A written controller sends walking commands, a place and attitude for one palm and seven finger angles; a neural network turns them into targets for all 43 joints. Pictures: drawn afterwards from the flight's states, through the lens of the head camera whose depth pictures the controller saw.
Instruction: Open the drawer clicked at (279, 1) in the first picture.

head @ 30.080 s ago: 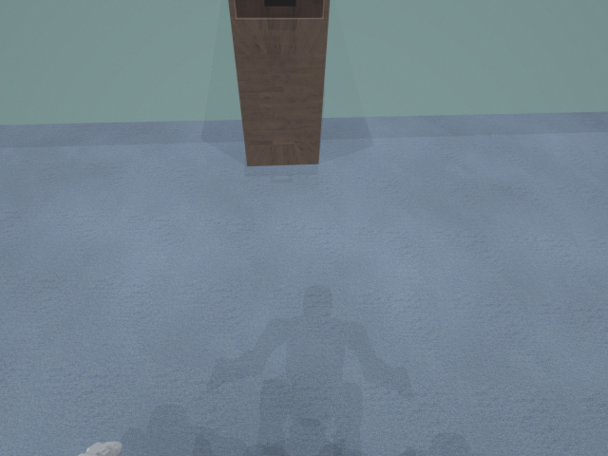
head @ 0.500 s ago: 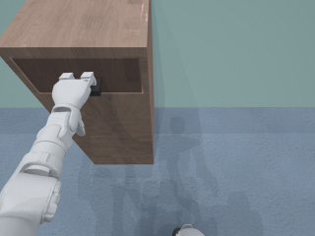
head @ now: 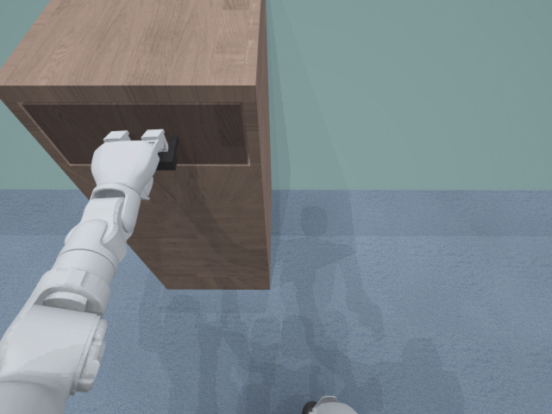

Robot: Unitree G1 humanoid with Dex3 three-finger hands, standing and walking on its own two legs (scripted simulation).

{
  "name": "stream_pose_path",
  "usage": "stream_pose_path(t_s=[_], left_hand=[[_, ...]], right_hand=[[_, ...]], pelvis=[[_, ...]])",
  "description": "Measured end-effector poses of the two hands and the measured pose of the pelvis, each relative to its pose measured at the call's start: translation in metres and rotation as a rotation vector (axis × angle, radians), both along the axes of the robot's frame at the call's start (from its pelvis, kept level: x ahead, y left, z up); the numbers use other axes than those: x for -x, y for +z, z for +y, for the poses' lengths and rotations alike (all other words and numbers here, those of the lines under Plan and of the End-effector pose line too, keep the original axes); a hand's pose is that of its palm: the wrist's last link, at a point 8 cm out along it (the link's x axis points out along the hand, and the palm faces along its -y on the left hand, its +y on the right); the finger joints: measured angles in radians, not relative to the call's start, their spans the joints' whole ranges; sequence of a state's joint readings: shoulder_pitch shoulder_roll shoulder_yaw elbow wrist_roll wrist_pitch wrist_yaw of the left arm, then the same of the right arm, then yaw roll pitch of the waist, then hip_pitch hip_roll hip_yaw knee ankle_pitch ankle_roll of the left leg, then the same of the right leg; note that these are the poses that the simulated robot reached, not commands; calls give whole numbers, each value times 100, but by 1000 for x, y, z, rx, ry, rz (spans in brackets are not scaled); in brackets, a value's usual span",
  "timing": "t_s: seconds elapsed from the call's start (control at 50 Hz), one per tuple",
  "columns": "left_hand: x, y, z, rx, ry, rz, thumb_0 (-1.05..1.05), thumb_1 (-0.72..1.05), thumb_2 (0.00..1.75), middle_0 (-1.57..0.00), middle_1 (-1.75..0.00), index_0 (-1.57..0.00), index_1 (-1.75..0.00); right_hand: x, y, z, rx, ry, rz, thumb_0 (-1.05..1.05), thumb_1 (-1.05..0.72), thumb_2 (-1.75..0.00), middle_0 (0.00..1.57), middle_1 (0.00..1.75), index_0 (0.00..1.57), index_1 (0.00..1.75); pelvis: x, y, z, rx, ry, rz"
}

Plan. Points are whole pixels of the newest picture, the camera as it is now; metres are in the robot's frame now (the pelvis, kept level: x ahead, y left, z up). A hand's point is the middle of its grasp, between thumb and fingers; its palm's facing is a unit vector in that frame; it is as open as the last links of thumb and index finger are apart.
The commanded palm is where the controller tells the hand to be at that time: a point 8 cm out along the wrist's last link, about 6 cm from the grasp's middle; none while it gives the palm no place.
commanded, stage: close the thumb around the handle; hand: left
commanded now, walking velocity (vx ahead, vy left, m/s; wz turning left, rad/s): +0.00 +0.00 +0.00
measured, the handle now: (142, 151) +0.51 +0.22 +0.05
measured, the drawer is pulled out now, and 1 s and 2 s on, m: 0.00 0.08 0.22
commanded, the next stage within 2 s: pull the drawer open in 0.16 s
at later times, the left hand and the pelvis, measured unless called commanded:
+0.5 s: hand (139, 188) +0.45 +0.22 +0.03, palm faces -0.04 -0.04 -1.00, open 5.4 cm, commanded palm +0.40 +0.22 +0.08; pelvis +0.01 +0.00 +0.00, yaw -1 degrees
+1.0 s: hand (128, 231) +0.37 +0.22 +0.03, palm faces +0.00 -0.06 -1.00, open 5.5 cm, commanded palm +0.33 +0.22 +0.08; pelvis +0.02 +0.01 +0.01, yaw +0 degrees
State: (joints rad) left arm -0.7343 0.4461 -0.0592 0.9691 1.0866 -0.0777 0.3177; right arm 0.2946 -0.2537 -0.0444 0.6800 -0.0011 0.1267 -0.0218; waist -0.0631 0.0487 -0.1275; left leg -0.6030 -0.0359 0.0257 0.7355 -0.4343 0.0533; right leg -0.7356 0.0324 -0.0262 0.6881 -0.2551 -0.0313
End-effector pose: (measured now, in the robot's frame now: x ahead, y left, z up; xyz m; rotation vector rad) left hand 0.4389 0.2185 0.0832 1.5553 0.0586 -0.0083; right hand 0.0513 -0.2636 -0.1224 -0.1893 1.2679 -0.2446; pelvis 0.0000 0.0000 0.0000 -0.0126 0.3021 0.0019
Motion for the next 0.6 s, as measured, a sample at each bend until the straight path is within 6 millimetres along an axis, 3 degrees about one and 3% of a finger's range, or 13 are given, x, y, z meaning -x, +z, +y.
stream_pose_path(t_s=[0.1, 0.42, 0.6], left_hand=[[-1, 0, 1, 1, 2, 7, 0, 72, 82, -39, -133, -40, -133], [1, -1, 1, 11, -5, 4, 1, 74, 79, -34, -135, -41, -135], [19, -3, 3, 32, -15, -22, 1, 76, 79, -31, -135, -41, -135]], right_hand=[[1, 0, -1, 3, -2, -1, 1, -90, -90, 21, 30, 21, 30], [8, 2, -3, 6, -28, 9, 1, -90, -90, 21, 30, 21, 30], [-12, 6, 3, -16, -32, -30, 1, -90, -90, 21, 30, 21, 30]], pelvis=[[0, 0, -1, -2, -3, 1], [-2, 1, 0, -2, -17, 1], [-12, 6, 4, 4, -29, -16]])
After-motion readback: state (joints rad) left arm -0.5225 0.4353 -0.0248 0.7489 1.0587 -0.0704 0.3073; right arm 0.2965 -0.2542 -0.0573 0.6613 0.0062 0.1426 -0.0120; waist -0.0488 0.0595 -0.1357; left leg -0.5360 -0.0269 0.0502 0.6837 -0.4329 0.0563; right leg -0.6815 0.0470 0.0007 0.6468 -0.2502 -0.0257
